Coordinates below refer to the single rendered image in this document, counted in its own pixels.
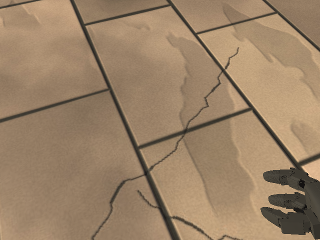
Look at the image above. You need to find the robot right hand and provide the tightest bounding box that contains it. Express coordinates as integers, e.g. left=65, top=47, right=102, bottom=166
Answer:
left=260, top=167, right=320, bottom=240

